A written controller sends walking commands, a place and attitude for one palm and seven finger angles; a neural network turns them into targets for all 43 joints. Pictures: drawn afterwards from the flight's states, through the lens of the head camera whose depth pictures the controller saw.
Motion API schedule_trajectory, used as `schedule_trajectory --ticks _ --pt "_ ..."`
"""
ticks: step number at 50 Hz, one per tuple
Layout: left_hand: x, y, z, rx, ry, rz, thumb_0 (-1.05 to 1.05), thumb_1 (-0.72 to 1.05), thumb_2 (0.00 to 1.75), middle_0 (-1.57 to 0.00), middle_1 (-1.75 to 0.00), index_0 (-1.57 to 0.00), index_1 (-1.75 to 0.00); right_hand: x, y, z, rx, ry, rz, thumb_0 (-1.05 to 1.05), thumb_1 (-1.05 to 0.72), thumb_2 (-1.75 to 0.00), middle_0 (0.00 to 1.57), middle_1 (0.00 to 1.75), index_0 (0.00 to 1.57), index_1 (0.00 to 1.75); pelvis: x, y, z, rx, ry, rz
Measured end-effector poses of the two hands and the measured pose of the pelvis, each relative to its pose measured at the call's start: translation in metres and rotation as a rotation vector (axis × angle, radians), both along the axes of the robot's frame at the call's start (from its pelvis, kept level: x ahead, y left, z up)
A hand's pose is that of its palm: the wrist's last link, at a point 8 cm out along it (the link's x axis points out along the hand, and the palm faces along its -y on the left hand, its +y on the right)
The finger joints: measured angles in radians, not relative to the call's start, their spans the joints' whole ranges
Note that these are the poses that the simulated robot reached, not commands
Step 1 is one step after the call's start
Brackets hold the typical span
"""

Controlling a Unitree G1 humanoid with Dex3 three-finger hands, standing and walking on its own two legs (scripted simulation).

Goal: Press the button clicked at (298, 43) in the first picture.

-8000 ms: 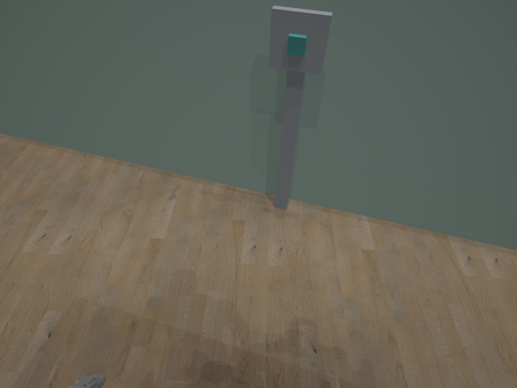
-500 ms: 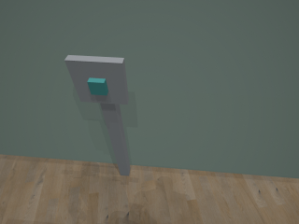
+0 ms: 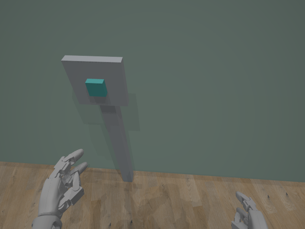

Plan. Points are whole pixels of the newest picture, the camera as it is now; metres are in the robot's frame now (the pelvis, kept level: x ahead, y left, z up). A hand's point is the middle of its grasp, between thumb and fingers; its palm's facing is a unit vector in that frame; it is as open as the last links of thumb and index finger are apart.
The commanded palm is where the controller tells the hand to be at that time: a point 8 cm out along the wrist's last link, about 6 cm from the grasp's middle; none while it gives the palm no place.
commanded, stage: raise the hand and make a fist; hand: left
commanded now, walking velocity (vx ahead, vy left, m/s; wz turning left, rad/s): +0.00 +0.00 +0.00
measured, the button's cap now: (97, 87) +0.52 +0.19 +0.10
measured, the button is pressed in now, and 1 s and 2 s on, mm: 0 0 0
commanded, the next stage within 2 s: aim a knuckle at the button in 1.74 s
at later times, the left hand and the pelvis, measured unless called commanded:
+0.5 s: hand (84, 213) +0.17 +0.17 +0.01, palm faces -0.14 -0.99 +0.00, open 3.4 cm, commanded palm +0.14 +0.24 +0.02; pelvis -0.04 -0.02 -0.04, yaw +0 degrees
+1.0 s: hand (54, 196) +0.19 +0.22 +0.06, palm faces +0.00 -1.00 -0.05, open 3.1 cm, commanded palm +0.16 +0.28 +0.06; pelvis -0.02 +0.02 -0.02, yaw +1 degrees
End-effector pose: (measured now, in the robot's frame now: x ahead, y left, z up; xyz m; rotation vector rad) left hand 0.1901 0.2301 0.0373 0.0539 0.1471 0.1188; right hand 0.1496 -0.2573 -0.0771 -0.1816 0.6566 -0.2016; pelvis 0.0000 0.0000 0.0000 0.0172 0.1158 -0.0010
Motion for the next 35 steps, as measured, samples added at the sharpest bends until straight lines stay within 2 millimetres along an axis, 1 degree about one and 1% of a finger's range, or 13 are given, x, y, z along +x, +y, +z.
schedule_trajectory --ticks 2,4,7,9,11,14,17,20,23,26,29,32,35 --pt "-0.012 -0.011 -0.01 -0.038 -0.054 -0.089 0.01 0.92 0.9 -0.38 -0.51 -0.39 -0.51 0.018 -0.005 0.01 -0.017 -0.071 0.031 0.01 -0.91 -0.9 0.2 0.3 0.2 0.3 -0.006 -0.005 -0.009 0.003 0.027 -0.004" --pt "-0.032 -0.018 -0.031 -0.069 -0.045 -0.157 0.01 0.91 0.9 -0.43 -0.56 -0.44 -0.56 0.032 -0.009 0.017 -0.043 -0.126 0.07 0.01 -0.91 -0.9 0.2 0.3 0.2 0.3 -0.013 -0.011 -0.019 0.002 0.048 0.0" --pt "-0.067 -0.015 -0.062 -0.086 0.022 -0.162 0.01 0.9 0.9 -0.51 -0.65 -0.52 -0.65 0.047 -0.013 0.021 -0.088 -0.175 0.119 0.01 -0.91 -0.9 0.2 0.3 0.2 0.3 -0.022 -0.018 -0.034 -0.005 0.072 0.01" --pt "-0.086 -0.006 -0.069 -0.075 0.029 -0.107 0.01 0.9 0.9 -0.57 -0.71 -0.57 -0.7 0.051 -0.012 0.018 -0.106 -0.188 0.141 0.01 -0.91 -0.9 0.2 0.3 0.2 0.3 -0.027 -0.021 -0.042 -0.017 0.077 0.019" --pt "-0.095 0.004 -0.062 -0.046 -0.027 -0.046 0.02 0.9 0.9 -0.63 -0.77 -0.63 -0.76 0.051 -0.008 0.01 -0.109 -0.187 0.159 0.01 -0.91 -0.9 0.2 0.3 0.2 0.3 -0.031 -0.023 -0.049 -0.031 0.077 0.03" --pt "-0.091 0.009 -0.037 0.008 -0.182 -0.028 0.02 0.9 0.9 -0.71 -0.86 -0.71 -0.85 0.042 0.002 -0.007 -0.086 -0.165 0.18 0.01 -0.91 -0.9 0.2 0.3 0.2 0.3 -0.037 -0.025 -0.057 -0.051 0.074 0.044" --pt "-0.07 0.002 -0.02 0.028 -0.272 -0.122 0.02 0.9 0.9 -0.79 -0.95 -0.79 -0.94 0.023 0.014 -0.028 -0.035 -0.118 0.176 0.01 -0.91 -0.9 0.2 0.3 0.2 0.3 -0.044 -0.024 -0.06 -0.063 0.069 0.048" --pt "-0.044 -0.01 -0.021 0.005 -0.191 -0.254 0.02 0.9 0.9 -0.87 -1.04 -0.87 -1.03 -0.005 0.022 -0.041 0.022 -0.052 0.133 0.01 -0.9 -0.9 0.2 0.3 0.2 0.3 -0.048 -0.022 -0.056 -0.058 0.063 0.038" --pt "-0.031 -0.013 -0.027 -0.038 -0.045 -0.297 0.02 0.9 0.9 -0.95 -1.12 -0.95 -1.12 -0.034 0.023 -0.044 0.061 0.009 0.061 0.01 -0.9 -0.9 0.2 0.3 0.2 0.3 -0.045 -0.018 -0.047 -0.045 0.055 0.021" --pt "-0.032 -0.003 -0.022 -0.063 0.004 -0.216 0.02 0.9 0.9 -1.03 -1.21 -1.04 -1.21 -0.057 0.019 -0.042 0.062 0.057 -0.008 0.01 -0.9 -0.9 0.2 0.3 0.2 0.3 -0.04 -0.014 -0.037 -0.034 0.047 0.002" --pt "-0.038 0.014 -0.01 -0.039 -0.041 -0.114 0.02 0.9 0.9 -1.11 -1.3 -1.12 -1.3 -0.07 0.012 -0.038 0.033 0.096 -0.032 0.01 -0.9 -0.9 0.2 0.3 0.2 0.3 -0.036 -0.009 -0.032 -0.034 0.045 -0.002" --pt "-0.042 0.026 -0.003 0.007 -0.093 -0.081 0.02 0.9 0.9 -1.18 -1.38 -1.18 -1.37 -0.072 0.007 -0.036 -0.007 0.118 -0.018 0.01 -0.9 -0.9 0.2 0.3 0.2 0.3 -0.035 -0.004 -0.032 -0.041 0.048 0.006" --pt "-0.042 0.026 -0.006 0.013 -0.099 -0.127 0.02 0.9 0.9 -1.23 -1.43 -1.23 -1.43 -0.065 0.004 -0.032 -0.04 0.106 0.006 0.02 -0.9 -0.9 0.2 0.3 0.2 0.3 -0.035 0.003 -0.032 -0.05 0.053 0.014"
